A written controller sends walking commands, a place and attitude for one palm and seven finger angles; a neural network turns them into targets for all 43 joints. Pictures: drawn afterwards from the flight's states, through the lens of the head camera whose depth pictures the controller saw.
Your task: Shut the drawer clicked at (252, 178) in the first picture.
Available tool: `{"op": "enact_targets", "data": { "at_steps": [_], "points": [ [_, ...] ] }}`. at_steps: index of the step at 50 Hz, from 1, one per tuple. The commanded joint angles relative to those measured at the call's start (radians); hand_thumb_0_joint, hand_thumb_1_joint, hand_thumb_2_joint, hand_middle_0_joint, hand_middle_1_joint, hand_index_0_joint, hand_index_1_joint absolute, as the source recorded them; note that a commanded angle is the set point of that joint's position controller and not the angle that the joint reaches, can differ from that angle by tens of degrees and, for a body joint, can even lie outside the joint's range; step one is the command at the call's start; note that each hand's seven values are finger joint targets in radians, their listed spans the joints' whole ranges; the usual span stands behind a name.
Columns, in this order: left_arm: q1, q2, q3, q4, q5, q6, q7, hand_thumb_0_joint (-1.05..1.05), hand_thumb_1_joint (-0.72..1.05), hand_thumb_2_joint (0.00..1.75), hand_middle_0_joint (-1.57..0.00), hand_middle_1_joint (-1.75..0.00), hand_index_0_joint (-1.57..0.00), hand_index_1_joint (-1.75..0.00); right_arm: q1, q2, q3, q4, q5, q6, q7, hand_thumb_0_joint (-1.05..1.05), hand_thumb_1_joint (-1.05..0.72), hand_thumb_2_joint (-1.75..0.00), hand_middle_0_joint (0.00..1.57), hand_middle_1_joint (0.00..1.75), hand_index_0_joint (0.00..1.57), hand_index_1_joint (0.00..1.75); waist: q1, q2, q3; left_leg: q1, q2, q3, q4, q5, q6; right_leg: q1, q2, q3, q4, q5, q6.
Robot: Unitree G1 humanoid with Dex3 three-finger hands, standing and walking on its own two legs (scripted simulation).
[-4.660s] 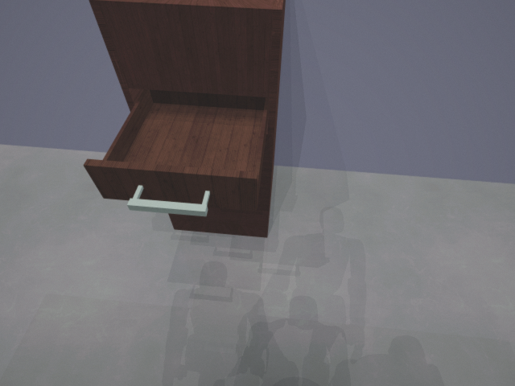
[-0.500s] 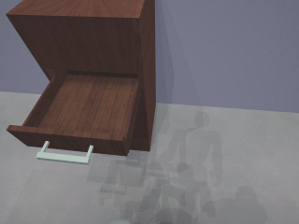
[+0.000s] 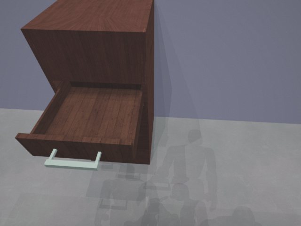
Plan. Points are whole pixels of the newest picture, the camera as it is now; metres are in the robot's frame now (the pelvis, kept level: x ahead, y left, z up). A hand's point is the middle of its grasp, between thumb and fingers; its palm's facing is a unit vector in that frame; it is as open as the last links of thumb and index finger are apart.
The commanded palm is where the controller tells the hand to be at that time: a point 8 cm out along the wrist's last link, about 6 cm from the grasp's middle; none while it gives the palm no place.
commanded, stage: look again from close up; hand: left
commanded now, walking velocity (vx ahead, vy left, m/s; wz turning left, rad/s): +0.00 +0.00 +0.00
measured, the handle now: (74, 159) +0.34 +0.28 -0.08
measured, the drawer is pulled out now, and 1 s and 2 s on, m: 0.30 0.30 0.30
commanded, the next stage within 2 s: shuffle to correct the standing spot in 0.38 s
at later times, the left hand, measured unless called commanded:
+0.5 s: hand out of the picture -0.03 +0.16 -0.17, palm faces +0.02 -0.98 -0.18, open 7.3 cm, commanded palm none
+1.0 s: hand out of the picture +0.07 +0.20 -0.17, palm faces +0.02 -0.96 -0.27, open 7.3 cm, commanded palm none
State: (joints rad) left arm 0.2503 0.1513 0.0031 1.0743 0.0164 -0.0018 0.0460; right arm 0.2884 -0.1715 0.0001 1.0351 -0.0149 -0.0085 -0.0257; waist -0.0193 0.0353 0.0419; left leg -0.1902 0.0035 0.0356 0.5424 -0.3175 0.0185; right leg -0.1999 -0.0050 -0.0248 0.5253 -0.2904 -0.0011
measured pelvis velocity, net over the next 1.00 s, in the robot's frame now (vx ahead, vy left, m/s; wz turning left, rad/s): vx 0.04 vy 0.01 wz -0.03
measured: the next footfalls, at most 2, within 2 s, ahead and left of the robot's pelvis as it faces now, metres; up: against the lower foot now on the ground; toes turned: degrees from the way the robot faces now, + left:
left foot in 1.42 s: +0.14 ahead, +0.22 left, +0.00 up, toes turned +2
right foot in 1.68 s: +0.06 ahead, +0.00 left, +0.00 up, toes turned -4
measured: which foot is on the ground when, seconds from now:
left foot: down 0.00-1.00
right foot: down 0.00-1.00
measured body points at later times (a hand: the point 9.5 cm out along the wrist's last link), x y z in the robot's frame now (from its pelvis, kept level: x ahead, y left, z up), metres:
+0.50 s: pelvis +0.00 +0.00 +0.00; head +0.01 -0.01 +0.45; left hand -0.03 +0.21 -0.15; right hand -0.01 -0.22 -0.16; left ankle -0.01 +0.10 -0.73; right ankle +0.00 -0.12 -0.73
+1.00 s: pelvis +0.04 +0.01 -0.01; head +0.07 -0.01 +0.44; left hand +0.07 +0.25 -0.15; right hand +0.02 -0.20 -0.18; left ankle -0.01 +0.10 -0.73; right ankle +0.03 -0.07 -0.73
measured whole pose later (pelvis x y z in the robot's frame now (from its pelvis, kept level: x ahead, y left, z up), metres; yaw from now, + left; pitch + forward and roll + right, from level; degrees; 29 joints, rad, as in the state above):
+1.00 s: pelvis +0.04 +0.01 -0.01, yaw -2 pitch +0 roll +2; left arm 0.25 0.16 0.04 1.03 0.03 0.01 0.03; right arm 0.34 -0.16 0.00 1.05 -0.02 -0.01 -0.03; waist 0.01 0.02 0.06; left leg -0.17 -0.06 0.09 0.54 -0.38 0.05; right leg -0.31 -0.05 -0.10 0.67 -0.36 -0.03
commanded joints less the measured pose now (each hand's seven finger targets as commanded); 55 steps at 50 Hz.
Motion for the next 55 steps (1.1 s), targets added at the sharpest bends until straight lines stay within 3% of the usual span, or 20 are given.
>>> {"op": "enact_targets", "data": {
  "at_steps": [1, 5, 8, 16, 25, 28, 33, 36, 38, 40, 41, 43, 47, 48, 49, 50, 51, 52, 53, 55],
  "points": [
    [0.047, 0.1, 0.01, -0.045, -0.005, -0.012, -0.009, 0.0, 0.9, 0.9, -0.2, -0.3, -0.2, -0.3, 0.04, -0.1, -0.004, -0.046, -0.004, -0.021, -0.003, 0.0, -0.9, -0.9, 0.2, 0.3, 0.2, 0.3, 0.023, -0.009, 0.081, -0.124, 0.111, -0.136, -0.201, 0.056, 0.037, -0.025, -0.058, 0.063, -0.081, 0.006, -0.042],
    [0.065, 0.097, 0.005, -0.043, -0.004, -0.009, -0.015, 0.0, 0.9, 0.9, -0.2, -0.3, -0.2, -0.3, 0.052, -0.11, -0.003, -0.033, -0.005, -0.021, 0.0, 0.0, -0.9, -0.9, 0.2, 0.3, 0.2, 0.3, 0.027, -0.014, 0.102, -0.154, 0.11, -0.16, -0.263, -0.095, 0.042, -0.034, -0.056, 0.057, -0.077, -0.014, -0.037],
    [0.079, 0.096, 0.004, -0.037, -0.003, -0.01, -0.017, 0.0, 0.9, 0.9, -0.2, -0.3, -0.2, -0.3, 0.059, -0.109, -0.003, -0.019, -0.005, -0.023, 0.0, 0.0, -0.9, -0.9, 0.2, 0.3, 0.2, 0.3, 0.028, -0.017, 0.082, -0.144, 0.109, -0.163, -0.277, -0.103, 0.044, -0.028, -0.058, 0.057, -0.073, -0.001, -0.036],
    [0.112, 0.081, 0.001, -0.007, -0.005, -0.021, -0.016, 0.0, 0.9, 0.9, -0.2, -0.3, -0.2, -0.3, 0.076, -0.087, 0.002, 0.021, 0.001, -0.032, -0.004, 0.0, -0.9, -0.9, 0.2, 0.3, 0.2, 0.3, 0.024, -0.035, 0.012, -0.057, 0.096, -0.118, -0.22, 0.074, 0.041, -0.019, -0.079, 0.078, -0.092, 0.085, -0.035],
    [0.13, 0.076, 0.001, 0.018, -0.004, -0.026, -0.011, 0.0, 0.9, 0.9, -0.2, -0.3, -0.2, -0.3, 0.077, -0.067, 0.005, 0.059, 0.005, -0.03, -0.008, 0.0, -0.9, -0.9, 0.2, 0.3, 0.2, 0.3, 0.024, -0.04, 0.022, -0.024, 0.084, -0.078, -0.169, 0.16, 0.029, -0.021, -0.092, 0.1, -0.102, 0.138, -0.04],
    [0.138, 0.096, 0.014, 0.011, 0.001, -0.023, -0.01, 0.0, 0.9, 0.9, -0.2, -0.3, -0.2, -0.3, 0.07, -0.068, 0.0, 0.051, 0.002, -0.016, -0.002, 0.0, -0.9, -0.9, 0.2, 0.3, 0.2, 0.3, 0.031, -0.048, 0.057, -0.071, 0.055, -0.054, -0.125, 0.057, 0.022, -0.041, -0.118, 0.144, -0.12, 0.017, -0.064],
    [0.155, 0.148, 0.046, -0.008, 0.003, -0.018, -0.007, 0.0, 0.9, 0.9, -0.2, -0.3, -0.2, -0.3, 0.061, -0.051, -0.009, 0.02, -0.003, 0.002, 0.005, 0.0, -0.9, -0.9, 0.2, 0.3, 0.2, 0.3, 0.038, -0.184, 0.075, -0.149, 0.007, 0.011, 0.025, -0.041, -0.002, -0.045, -0.25, 0.292, -0.228, -0.086, -0.135],
    [0.124, 0.15, 0.061, -0.032, 0.006, -0.016, -0.004, 0.0, 0.9, 0.9, -0.2, -0.3, -0.2, -0.3, 0.095, -0.044, -0.011, 0.019, -0.003, -0.005, 0.006, 0.0, -0.9, -0.9, 0.2, 0.3, 0.2, 0.3, 0.023, -0.154, 0.062, -0.084, 0.018, 0.009, -0.035, 0.003, -0.002, -0.082, -0.247, 0.251, -0.168, 0.018, -0.138],
    [0.099, 0.125, 0.059, -0.052, 0.008, -0.008, -0.006, 0.0, 0.9, 0.9, -0.2, -0.3, -0.2, -0.3, 0.142, -0.067, -0.013, 0.031, -0.004, -0.013, 0.007, 0.0, -0.9, -0.9, 0.2, 0.3, 0.2, 0.3, 0.011, -0.05, 0.051, -0.023, 0.051, -0.04, -0.105, 0.12, 0.018, -0.106, -0.154, 0.14, -0.044, 0.024, -0.1],
    [0.071, 0.071, 0.05, -0.071, 0.011, -0.003, -0.009, 0.0, 0.9, 0.9, -0.2, -0.3, -0.2, -0.3, 0.18, -0.123, -0.023, 0.032, -0.011, -0.018, -0.001, 0.0, -0.9, -0.9, 0.2, 0.3, 0.2, 0.3, 0.005, 0.17, 0.027, 0.055, 0.198, -0.212, -0.185, 0.343, 0.116, -0.196, -0.02, -0.046, 0.181, -0.115, -0.041],
    [0.043, 0.059, 0.043, -0.086, 0.013, -0.002, -0.008, 0.0, 0.9, 0.9, -0.2, -0.3, -0.2, -0.3, 0.192, -0.124, -0.023, 0.03, -0.011, -0.017, -0.006, 0.0, -0.9, -0.9, 0.2, 0.3, 0.2, 0.3, -0.004, 0.2, 0.041, 0.101, 0.236, -0.263, -0.217, 0.457, 0.17, -0.285, -0.003, -0.06, 0.288, -0.268, -0.031],
    [0.009, 0.06, 0.042, -0.104, 0.009, -0.004, -0.009, 0.0, 0.9, 0.9, -0.2, -0.3, -0.2, -0.3, 0.186, -0.11, -0.018, 0.014, -0.012, -0.018, -0.009, 0.0, -0.9, -0.9, 0.2, 0.3, 0.2, 0.3, -0.003, 0.139, 0.031, 0.146, 0.256, -0.257, -0.187, 0.629, 0.226, -0.345, -0.039, -0.041, 0.387, -0.322, -0.035],
    [0.061, 0.036, 0.042, -0.088, 0.003, -0.009, -0.019, 0.0, 0.9, 0.9, -0.2, -0.3, -0.2, -0.3, 0.091, -0.124, -0.02, -0.023, -0.011, -0.013, -0.009, 0.0, -0.9, -0.9, 0.2, 0.3, 0.2, 0.3, 0.054, 0.067, -0.028, 0.056, 0.18, -0.124, -0.107, 0.702, 0.177, -0.127, -0.038, -0.08, 0.17, -0.108, -0.035],
    [0.102, 0.043, 0.045, -0.075, 0.003, -0.013, -0.017, 0.0, 0.9, 0.9, -0.2, -0.3, -0.2, -0.3, 0.079, -0.132, -0.023, -0.03, -0.005, -0.013, -0.009, 0.0, -0.9, -0.9, 0.2, 0.3, 0.2, 0.3, 0.076, 0.055, -0.04, 0.016, 0.163, -0.102, -0.065, 0.664, 0.148, -0.039, -0.048, -0.081, 0.067, -0.001, -0.035],
    [0.173, 0.073, 0.053, -0.057, 0.004, -0.022, -0.012, 0.0, 0.9, 0.9, -0.2, -0.3, -0.2, -0.3, 0.064, -0.13, -0.025, -0.043, 0.002, -0.014, -0.007, 0.0, -0.9, -0.9, 0.2, 0.3, 0.2, 0.3, 0.109, -0.006, -0.071, -0.062, 0.129, -0.068, 0.015, 0.555, 0.105, 0.104, -0.095, -0.034, -0.03, 0.149, -0.046],
    [0.251, 0.161, 0.071, -0.037, 0.013, -0.033, 0.0, 0.0, 0.9, 0.9, -0.2, -0.3, -0.2, -0.3, 0.063, -0.095, -0.027, -0.06, 0.012, -0.017, -0.002, 0.0, -0.9, -0.9, 0.2, 0.3, 0.2, 0.3, 0.129, -0.224, -0.125, -0.243, 0.032, 0.004, 0.203, 0.256, 0.042, 0.283, -0.31, 0.243, -0.089, 0.389, -0.118],
    [0.282, 0.223, 0.082, -0.03, 0.006, -0.035, 0.004, 0.0, 0.9, 0.9, -0.2, -0.3, -0.2, -0.3, 0.045, -0.083, -0.031, -0.083, 0.004, -0.012, 0.001, 0.0, -0.9, -0.9, 0.2, 0.3, 0.2, 0.3, 0.123, -0.306, -0.106, -0.38, -0.048, 0.02, 0.425, -0.258, -0.013, 0.302, -0.529, 0.446, -0.166, 0.72, -0.242],
    [0.264, 0.217, 0.082, -0.037, 0.001, -0.032, 0.012, 0.0, 0.9, 0.9, -0.2, -0.3, -0.2, -0.3, 0.068, -0.098, -0.035, -0.08, -0.002, 0.004, -0.008, 0.0, -0.9, -0.9, 0.2, 0.3, 0.2, 0.3, 0.098, -0.202, -0.104, -0.386, 0.002, -0.069, 0.511, -0.293, -0.027, 0.274, -0.557, 0.404, -0.153, 0.783, -0.296],
    [0.211, 0.185, 0.082, -0.044, 0.005, -0.032, 0.019, 0.0, 0.9, 0.9, -0.2, -0.3, -0.2, -0.3, 0.01, -0.077, -0.036, -0.074, -0.006, 0.013, -0.003, 0.0, -0.9, -0.9, 0.2, 0.3, 0.2, 0.3, 0.101, -0.254, -0.027, -0.44, 0.021, -0.074, 0.573, -0.264, -0.032, 0.21, -0.498, 0.34, -0.146, 0.797, -0.28],
    [0.144, 0.158, 0.067, -0.068, 0.009, -0.029, 0.016, 0.0, 0.9, 0.9, -0.2, -0.3, -0.2, -0.3, -0.016, -0.069, -0.038, -0.078, -0.005, 0.029, 0.017, 0.0, -0.9, -0.9, 0.2, 0.3, 0.2, 0.3, 0.07, -0.24, 0.027, -0.451, 0.035, -0.063, 0.618, -0.173, -0.045, 0.125, -0.412, 0.185, -0.151, 0.742, -0.227]
  ]
}}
